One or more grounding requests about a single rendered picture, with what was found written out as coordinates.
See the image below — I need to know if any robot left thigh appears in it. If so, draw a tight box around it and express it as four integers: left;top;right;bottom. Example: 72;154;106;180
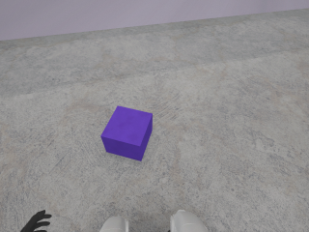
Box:
99;217;129;232

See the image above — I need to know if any robot thigh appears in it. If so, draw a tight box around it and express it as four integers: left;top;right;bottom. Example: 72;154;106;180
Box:
99;217;129;232
170;211;208;232

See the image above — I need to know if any carton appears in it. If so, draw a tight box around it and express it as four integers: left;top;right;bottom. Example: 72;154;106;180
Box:
100;105;153;161

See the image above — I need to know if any left robot hand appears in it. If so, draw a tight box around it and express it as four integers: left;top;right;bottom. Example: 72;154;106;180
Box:
20;210;52;232

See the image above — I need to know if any robot right thigh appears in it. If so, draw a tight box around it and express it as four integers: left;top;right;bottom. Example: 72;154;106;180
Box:
170;211;208;232

